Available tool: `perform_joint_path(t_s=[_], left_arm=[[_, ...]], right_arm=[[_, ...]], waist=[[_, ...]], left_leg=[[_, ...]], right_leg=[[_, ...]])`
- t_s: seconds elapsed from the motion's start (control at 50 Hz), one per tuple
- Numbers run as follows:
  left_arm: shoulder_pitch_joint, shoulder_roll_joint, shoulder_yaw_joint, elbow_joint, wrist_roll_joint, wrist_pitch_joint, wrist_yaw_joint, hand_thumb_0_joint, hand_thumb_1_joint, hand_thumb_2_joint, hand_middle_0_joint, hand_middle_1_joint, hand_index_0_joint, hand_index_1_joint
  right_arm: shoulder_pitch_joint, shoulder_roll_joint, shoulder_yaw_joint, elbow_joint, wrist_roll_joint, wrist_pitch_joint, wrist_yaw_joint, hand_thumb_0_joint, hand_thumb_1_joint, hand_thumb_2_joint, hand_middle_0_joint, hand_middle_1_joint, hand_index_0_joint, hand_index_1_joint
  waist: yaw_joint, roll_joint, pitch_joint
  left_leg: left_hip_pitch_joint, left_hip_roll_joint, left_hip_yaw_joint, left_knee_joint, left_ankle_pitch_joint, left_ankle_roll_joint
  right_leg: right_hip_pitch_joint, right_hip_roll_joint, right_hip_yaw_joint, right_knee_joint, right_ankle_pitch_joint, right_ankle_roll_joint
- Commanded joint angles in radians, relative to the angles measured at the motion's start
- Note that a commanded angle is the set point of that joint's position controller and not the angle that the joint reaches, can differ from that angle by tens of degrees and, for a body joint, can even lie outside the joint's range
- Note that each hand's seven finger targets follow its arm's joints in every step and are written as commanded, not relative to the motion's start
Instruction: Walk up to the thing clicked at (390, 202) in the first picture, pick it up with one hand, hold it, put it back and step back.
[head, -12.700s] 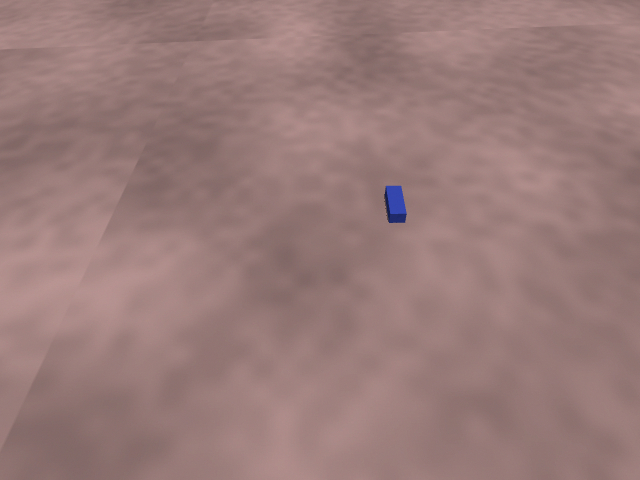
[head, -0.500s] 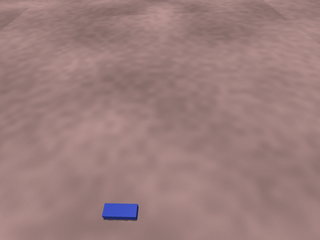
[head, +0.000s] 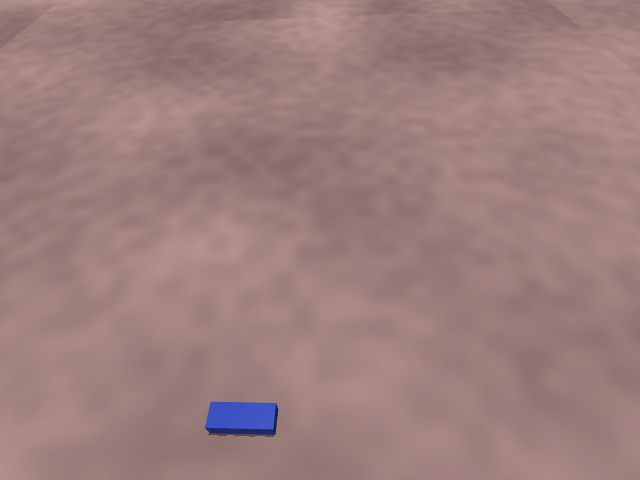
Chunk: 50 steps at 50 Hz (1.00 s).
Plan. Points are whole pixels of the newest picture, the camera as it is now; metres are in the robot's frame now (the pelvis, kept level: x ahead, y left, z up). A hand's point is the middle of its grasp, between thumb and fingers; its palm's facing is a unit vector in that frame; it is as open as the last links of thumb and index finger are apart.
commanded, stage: stand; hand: left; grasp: from above
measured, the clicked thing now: (242, 418) +0.43 +0.28 -0.75
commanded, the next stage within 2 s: rise first in 0.56 s
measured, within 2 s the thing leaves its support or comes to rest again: neither
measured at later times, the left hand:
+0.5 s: hand out of the picture +0.07 +0.26 -0.16, palm faces -0.03 -0.94 -0.35, open 7.4 cm
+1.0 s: hand out of the picture +0.15 +0.26 -0.18, palm faces -0.05 -0.93 -0.38, open 10.8 cm
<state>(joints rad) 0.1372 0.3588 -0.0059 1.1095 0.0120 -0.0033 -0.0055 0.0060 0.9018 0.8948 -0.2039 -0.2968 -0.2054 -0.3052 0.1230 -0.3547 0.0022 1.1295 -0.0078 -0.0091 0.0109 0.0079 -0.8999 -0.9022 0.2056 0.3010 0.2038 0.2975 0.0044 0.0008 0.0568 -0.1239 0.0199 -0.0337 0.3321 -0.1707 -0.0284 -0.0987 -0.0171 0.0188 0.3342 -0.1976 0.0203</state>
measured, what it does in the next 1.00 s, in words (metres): stands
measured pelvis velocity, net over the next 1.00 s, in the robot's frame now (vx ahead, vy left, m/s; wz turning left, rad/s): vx -0.01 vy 0.01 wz -0.01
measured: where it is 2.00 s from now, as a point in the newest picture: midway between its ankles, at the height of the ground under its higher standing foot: outside the picture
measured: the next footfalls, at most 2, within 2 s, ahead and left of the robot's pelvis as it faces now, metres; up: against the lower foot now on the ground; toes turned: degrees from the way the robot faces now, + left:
none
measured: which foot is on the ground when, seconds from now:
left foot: down 0.00-1.00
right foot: down 0.00-1.00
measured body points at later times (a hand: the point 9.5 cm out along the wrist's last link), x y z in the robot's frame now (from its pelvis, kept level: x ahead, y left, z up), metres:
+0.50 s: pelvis +0.01 +0.00 +0.00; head +0.02 +0.00 +0.45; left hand +0.08 +0.30 -0.13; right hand +0.08 -0.30 -0.13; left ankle +0.01 +0.14 -0.75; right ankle -0.01 -0.13 -0.75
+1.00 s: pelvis -0.01 +0.01 -0.03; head +0.04 +0.01 +0.42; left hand +0.16 +0.31 -0.15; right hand +0.10 -0.25 -0.14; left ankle +0.01 +0.14 -0.75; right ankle -0.01 -0.13 -0.75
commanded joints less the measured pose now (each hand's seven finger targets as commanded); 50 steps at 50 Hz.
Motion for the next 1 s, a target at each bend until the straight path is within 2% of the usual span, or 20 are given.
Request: perform_joint_path(t_s=[0.0,0.08,0.1,0.32,0.46,0.5,0.62,0.64,0.66,0.68,0.7,0.72,0.74,0.76,0.78,0.8,0.84,0.88,0.92,0.98], left_arm=[[-0.029,0.215,0.046,-0.054,-0.004,-0.023,0.014,0.000,0.900,0.900,-0.200,-0.300,-0.200,-0.301],[-0.033,0.214,0.047,-0.053,-0.004,-0.023,0.014,0.000,0.900,0.900,-0.200,-0.300,-0.200,-0.301],[-0.033,0.215,0.047,-0.058,-0.003,-0.025,0.015,0.000,0.900,0.900,-0.200,-0.300,-0.200,-0.301],[-0.044,0.219,0.050,-0.061,-0.002,-0.025,0.015,0.000,0.900,0.900,-0.200,-0.300,-0.200,-0.301],[-0.034,0.216,0.053,-0.063,-0.004,-0.027,0.014,0.000,0.900,0.900,-0.200,-0.300,-0.200,-0.301],[-0.037,0.211,0.050,-0.059,-0.003,-0.024,0.016,0.000,0.900,0.900,-0.200,-0.300,-0.200,-0.301],[-0.032,0.208,0.049,-0.060,-0.003,-0.024,0.015,0.000,0.900,0.900,-0.200,-0.300,-0.200,-0.301],[-0.035,0.208,0.049,-0.060,-0.002,-0.022,0.015,0.000,0.847,0.898,-0.168,-0.380,-0.178,-0.377],[-0.386,0.044,0.050,-0.411,-0.054,-0.117,0.030,0.000,0.767,0.952,-0.214,-0.460,-0.185,-0.457],[-0.510,0.119,0.081,-0.371,-0.052,-0.116,0.039,0.000,0.687,0.974,-0.175,-0.540,-0.145,-0.537],[-0.342,0.176,0.108,-0.226,-0.029,-0.083,0.038,0.000,0.607,0.930,-0.157,-0.620,-0.151,-0.617],[-0.276,0.189,0.131,-0.097,-0.006,-0.052,0.024,0.000,0.527,0.944,-0.118,-0.700,-0.120,-0.697],[-0.279,0.223,0.162,-0.040,0.017,-0.034,0.011,0.000,0.447,0.958,-0.093,-0.780,-0.101,-0.777],[-0.297,0.244,0.184,-0.080,0.046,-0.043,0.002,0.000,0.367,0.955,-0.072,-0.860,-0.092,-0.857],[-0.236,0.241,0.202,-0.057,0.072,-0.037,-0.005,0.000,0.287,0.962,-0.043,-0.940,-0.070,-0.937],[-0.181,0.225,0.211,-0.092,0.096,-0.030,-0.015,0.000,0.207,0.970,-0.022,-1.020,-0.056,-1.004],[-0.093,0.210,0.222,-0.133,0.115,0.005,-0.014,0.000,0.047,0.986,-0.016,-1.092,-0.049,-1.057],[-0.085,0.162,0.201,-0.165,0.126,0.058,-0.010,0.000,-0.113,0.979,-0.016,-1.101,-0.046,-1.070],[-0.126,0.172,0.203,-0.230,0.145,0.102,-0.004,0.000,-0.273,0.994,-0.036,-1.081,-0.049,-1.067],[-0.106,0.161,0.210,-0.265,0.156,0.137,0.002,0.000,-0.513,1.002,-0.064,-1.076,-0.063,-1.076]], right_arm=[[-0.035,-0.217,-0.041,-0.062,0.002,-0.019,-0.019,0.000,-0.900,-0.900,0.200,0.300,0.200,0.300],[-0.037,-0.216,-0.039,-0.064,0.002,-0.018,-0.019,0.000,-0.900,-0.900,0.200,0.300,0.200,0.300],[-0.041,-0.217,-0.040,-0.067,0.000,-0.018,-0.019,0.000,-0.900,-0.900,0.200,0.300,0.200,0.300],[-0.044,-0.214,-0.045,-0.071,-0.001,-0.013,-0.017,0.000,-0.900,-0.900,0.200,0.300,0.200,0.300],[-0.046,-0.213,-0.042,-0.077,0.000,-0.021,-0.019,0.000,-0.900,-0.900,0.200,0.300,0.200,0.300],[-0.045,-0.211,-0.041,-0.075,0.001,-0.018,-0.020,0.000,-0.900,-0.900,0.200,0.300,0.200,0.300],[-0.039,-0.214,-0.041,-0.074,0.001,-0.016,-0.020,0.000,-0.900,-0.900,0.200,0.300,0.200,0.300],[-0.034,-0.213,-0.040,-0.073,0.001,-0.016,-0.022,0.000,-0.915,-0.906,0.198,0.299,0.198,0.299],[-0.038,-0.046,0.002,-0.347,0.070,-0.069,-0.039,0.000,-0.963,-0.913,0.200,0.300,0.200,0.300],[0.008,-0.078,-0.007,-0.298,0.069,-0.069,-0.050,0.000,-0.910,-0.903,0.199,0.300,0.199,0.300],[0.043,-0.092,-0.017,-0.307,0.074,-0.058,-0.060,0.000,-0.894,-0.899,0.199,0.300,0.199,0.300],[0.061,-0.101,-0.034,-0.314,0.064,-0.051,-0.061,0.000,-0.877,-0.892,0.199,0.300,0.200,0.300],[0.072,-0.106,-0.047,-0.331,0.060,-0.052,-0.061,0.000,-0.886,-0.895,0.199,0.300,0.200,0.300],[0.077,-0.103,-0.066,-0.358,0.043,-0.059,-0.062,0.000,-0.896,-0.898,0.199,0.300,0.200,0.300],[0.107,-0.101,-0.078,-0.368,0.031,-0.064,-0.057,0.000,-0.889,-0.895,0.200,0.300,0.200,0.300],[0.114,-0.095,-0.089,-0.401,0.024,-0.068,-0.050,0.000,-0.893,-0.896,0.200,0.300,0.200,0.300],[0.104,-0.080,-0.086,-0.462,0.030,-0.069,-0.043,0.000,-0.908,-0.901,0.200,0.300,0.200,0.300],[0.102,-0.078,-0.091,-0.500,0.034,-0.068,-0.040,0.000,-0.880,-0.893,0.200,0.300,0.200,0.300],[0.090,-0.072,-0.092,-0.537,0.034,-0.069,-0.035,0.000,-0.876,-0.893,0.201,0.300,0.200,0.300],[0.088,-0.064,-0.090,-0.572,0.033,-0.080,-0.026,0.000,-0.886,-0.897,0.201,0.300,0.200,0.300]], waist=[[-0.003,0.002,-0.074],[-0.004,0.005,-0.059],[-0.002,-0.001,-0.082],[-0.007,0.001,-0.057],[-0.002,0.011,-0.104],[-0.004,0.006,-0.070],[-0.002,0.010,-0.079],[-0.006,0.010,-0.066],[-0.120,0.034,-0.026],[-0.086,0.011,-0.059],[-0.061,-0.008,-0.047],[-0.060,-0.068,-0.067],[-0.045,-0.081,-0.074],[-0.026,-0.045,-0.172],[-0.018,-0.021,-0.220],[0.014,0.019,-0.275],[0.036,0.071,-0.292],[0.014,0.043,-0.294],[0.001,0.028,-0.282],[-0.007,0.005,-0.233]], left_leg=[[0.029,0.103,-0.071,-0.036,0.164,0.044],[0.019,0.101,-0.071,-0.043,0.153,0.043],[0.039,0.103,-0.069,-0.031,0.182,0.043],[0.018,0.095,-0.065,-0.039,0.109,0.041],[0.050,0.106,-0.061,-0.027,0.222,0.043],[0.028,0.101,-0.065,-0.035,0.175,0.043],[0.040,0.103,-0.062,-0.029,0.189,0.044],[0.019,0.099,-0.062,-0.041,0.173,0.042],[-0.095,-0.029,0.071,0.037,0.002,0.033],[-0.092,-0.035,0.067,0.050,-0.034,0.036],[-0.115,-0.033,0.070,0.060,-0.046,0.035],[-0.154,-0.035,0.067,0.106,-0.045,0.041],[-0.192,-0.032,0.063,0.142,-0.029,0.044],[-0.198,-0.034,0.063,0.181,0.002,0.041],[-0.221,-0.041,0.059,0.222,0.028,0.036],[-0.235,-0.045,0.058,0.246,0.053,0.030],[-0.240,-0.049,0.060,0.245,0.067,0.021],[-0.247,-0.047,0.053,0.256,0.098,0.022],[-0.284,-0.037,0.046,0.290,0.077,0.024],[-0.374,-0.028,0.041,0.344,-0.031,0.026]], right_leg=[[0.000,-0.108,0.069,-0.043,0.154,-0.038],[-0.003,-0.106,0.066,-0.050,0.139,-0.034],[0.003,-0.110,0.067,-0.046,0.172,-0.035],[-0.012,-0.108,0.073,-0.065,0.114,-0.040],[0.027,-0.112,0.065,-0.036,0.219,-0.038],[0.011,-0.107,0.061,-0.048,0.168,-0.035],[0.015,-0.110,0.064,-0.048,0.189,-0.037],[0.014,-0.107,0.062,-0.050,0.170,-0.035],[-0.234,0.013,-0.020,0.025,0.087,-0.021],[-0.190,0.011,-0.027,0.028,0.036,-0.018],[-0.189,0.020,-0.041,0.030,-0.005,-0.024],[-0.208,0.021,-0.043,0.057,-0.016,-0.024],[-0.236,0.025,-0.047,0.097,0.000,-0.026],[-0.231,0.016,-0.038,0.143,0.044,-0.028],[-0.239,0.017,-0.037,0.186,0.069,-0.029],[-0.225,0.018,-0.038,0.221,0.078,-0.035],[-0.220,0.024,-0.037,0.236,0.073,-0.041],[-0.229,0.030,-0.043,0.240,0.098,-0.036],[-0.285,0.035,-0.048,0.268,0.068,-0.034],[-0.387,0.040,-0.052,0.323,-0.043,-0.035]])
